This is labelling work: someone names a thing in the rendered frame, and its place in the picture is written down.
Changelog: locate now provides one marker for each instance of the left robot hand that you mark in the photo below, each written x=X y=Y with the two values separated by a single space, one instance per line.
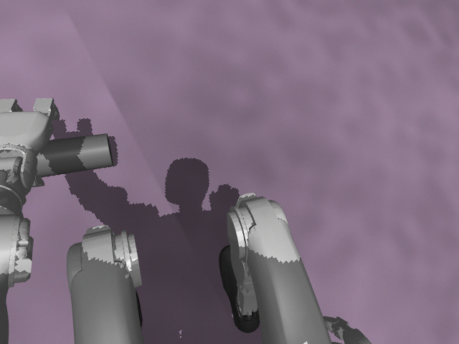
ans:
x=29 y=129

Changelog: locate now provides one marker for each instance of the right robot foot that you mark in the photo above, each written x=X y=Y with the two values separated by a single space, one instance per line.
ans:
x=245 y=323

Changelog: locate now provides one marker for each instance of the bottle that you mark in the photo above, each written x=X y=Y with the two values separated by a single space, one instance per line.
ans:
x=70 y=155

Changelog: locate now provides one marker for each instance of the right robot hand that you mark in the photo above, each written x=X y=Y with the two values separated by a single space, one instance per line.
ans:
x=342 y=330

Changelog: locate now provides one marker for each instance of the left robot arm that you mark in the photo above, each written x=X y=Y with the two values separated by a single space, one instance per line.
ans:
x=17 y=171

